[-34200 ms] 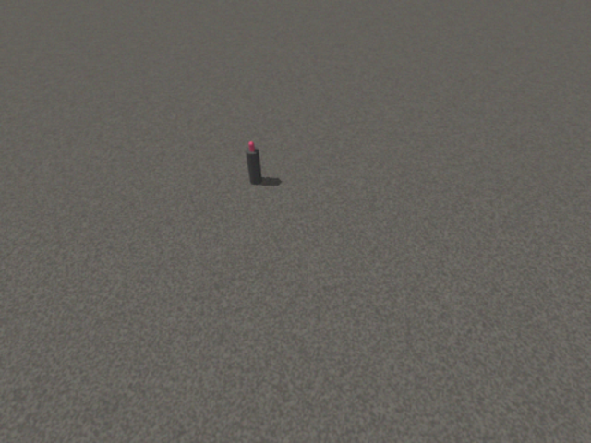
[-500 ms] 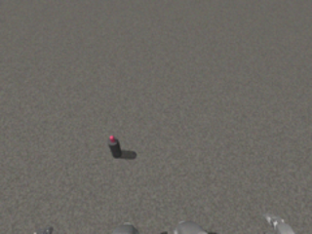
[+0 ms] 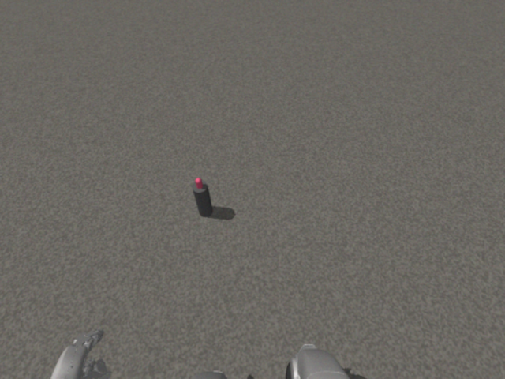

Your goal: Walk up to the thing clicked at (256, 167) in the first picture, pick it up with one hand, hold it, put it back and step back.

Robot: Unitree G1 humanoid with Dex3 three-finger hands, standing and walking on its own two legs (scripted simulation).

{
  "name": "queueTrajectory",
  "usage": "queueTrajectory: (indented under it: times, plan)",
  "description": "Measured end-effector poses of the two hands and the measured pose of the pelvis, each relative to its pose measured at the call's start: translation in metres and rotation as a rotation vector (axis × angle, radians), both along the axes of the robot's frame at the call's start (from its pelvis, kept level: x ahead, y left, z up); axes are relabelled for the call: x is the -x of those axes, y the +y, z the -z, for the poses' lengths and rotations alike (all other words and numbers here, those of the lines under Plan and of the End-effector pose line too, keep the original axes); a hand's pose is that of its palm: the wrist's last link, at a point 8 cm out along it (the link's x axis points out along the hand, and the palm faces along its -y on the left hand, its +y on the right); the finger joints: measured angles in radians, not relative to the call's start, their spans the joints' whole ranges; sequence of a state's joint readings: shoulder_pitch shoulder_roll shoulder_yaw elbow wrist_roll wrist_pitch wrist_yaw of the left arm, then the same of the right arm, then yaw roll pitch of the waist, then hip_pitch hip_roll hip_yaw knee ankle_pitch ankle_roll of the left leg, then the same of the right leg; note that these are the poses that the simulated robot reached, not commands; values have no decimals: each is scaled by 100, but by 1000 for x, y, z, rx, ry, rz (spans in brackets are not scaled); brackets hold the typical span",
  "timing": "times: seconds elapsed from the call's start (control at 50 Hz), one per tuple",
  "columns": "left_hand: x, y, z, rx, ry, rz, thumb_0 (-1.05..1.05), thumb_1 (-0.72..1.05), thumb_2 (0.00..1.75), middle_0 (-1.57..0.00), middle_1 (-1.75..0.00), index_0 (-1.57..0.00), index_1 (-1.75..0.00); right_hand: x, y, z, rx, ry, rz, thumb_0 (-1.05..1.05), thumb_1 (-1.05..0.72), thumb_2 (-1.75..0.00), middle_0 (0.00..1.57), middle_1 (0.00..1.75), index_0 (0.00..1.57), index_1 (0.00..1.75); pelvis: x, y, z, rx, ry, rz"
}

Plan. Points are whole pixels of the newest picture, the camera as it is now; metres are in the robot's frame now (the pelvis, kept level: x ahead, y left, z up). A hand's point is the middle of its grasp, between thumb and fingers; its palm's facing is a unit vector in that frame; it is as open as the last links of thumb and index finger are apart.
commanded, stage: step back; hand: left
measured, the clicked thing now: (202, 196) +0.83 +0.24 -0.62
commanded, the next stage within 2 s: stand in 1.46 s
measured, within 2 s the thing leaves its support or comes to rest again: neither
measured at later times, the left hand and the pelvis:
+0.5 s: hand out of the picture -0.10 +0.25 -0.12, palm faces +0.01 -0.89 -0.46, open 7.4 cm; pelvis -0.16 -0.03 +0.01, yaw +0 degrees
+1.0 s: hand out of the picture -0.12 +0.25 -0.13, palm faces +0.05 -0.93 -0.37, open 7.4 cm; pelvis -0.17 -0.02 +0.01, yaw +2 degrees
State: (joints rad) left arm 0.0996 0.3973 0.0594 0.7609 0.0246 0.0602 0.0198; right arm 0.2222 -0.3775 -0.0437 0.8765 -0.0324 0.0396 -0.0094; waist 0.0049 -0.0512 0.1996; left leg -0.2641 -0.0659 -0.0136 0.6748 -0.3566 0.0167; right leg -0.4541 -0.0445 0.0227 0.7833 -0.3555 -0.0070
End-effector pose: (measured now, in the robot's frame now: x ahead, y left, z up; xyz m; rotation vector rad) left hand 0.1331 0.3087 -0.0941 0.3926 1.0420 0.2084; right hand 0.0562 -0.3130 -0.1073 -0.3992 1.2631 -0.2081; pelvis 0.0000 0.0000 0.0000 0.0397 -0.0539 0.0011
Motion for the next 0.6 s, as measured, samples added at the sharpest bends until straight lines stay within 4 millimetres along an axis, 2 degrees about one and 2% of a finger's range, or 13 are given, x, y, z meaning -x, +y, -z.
queueTrajectory:
  times: [0.08, 0.16, 0.24, 0.3, 0.4, 0.5, 0.6]
  plan:
    - [31, -3, 0, 18, 35, -21, 0, 90, 90, -20, -30, -20, -30, 22, 1, -11, -3, -28, -6, 1, -90, -90, 20, 30, 20, 30, 25, -4, -8, 36, -2, 2]
    - [71, -9, -1, 22, 63, -25, 0, 90, 90, -20, -30, -20, -30, 30, -7, -17, 7, -83, -17, 1, -90, -90, 20, 30, 20, 30, 52, -10, -10, 49, 9, 24]
    - [116, -17, 3, -5, 106, -15, 0, 90, 90, -20, -30, -20, -30, 34, -21, -11, 0, -158, -29, 1, -90, -90, 20, 30, 20, 30, 83, -21, -3, 45, 18, 53]
    - [155, -26, 3, -24, 138, -22, 0, 90, 90, -20, -30, -20, -30, 45, -32, -2, -14, -184, -18, 1, -90, -90, 20, 30, 20, 30, 109, -29, 1, 80, 1, 44]
    - [210, -29, -12, -40, 166, -60, 0, 90, 90, -21, -30, -20, -30, 81, -34, -5, -41, -155, -7, 1, -90, -90, 20, 30, 20, 30, 137, -33, -10, 16, 11, 42]
    - [240, -19, -20, -59, 121, -92, 0, 90, 90, -21, -30, -20, -30, 127, -34, 2, -39, -67, -33, 1, -90, -90, 20, 30, 20, 30, 159, -31, -11, 17, 15, -3]
    - [266, 0, -12, -49, 109, -121, 0, 90, 90, -21, -30, -20, -30, 163, -23, 6, -36, -1, -41, 1, -91, -90, 20, 30, 20, 30, 176, -21, -5, 11, 5, -48]
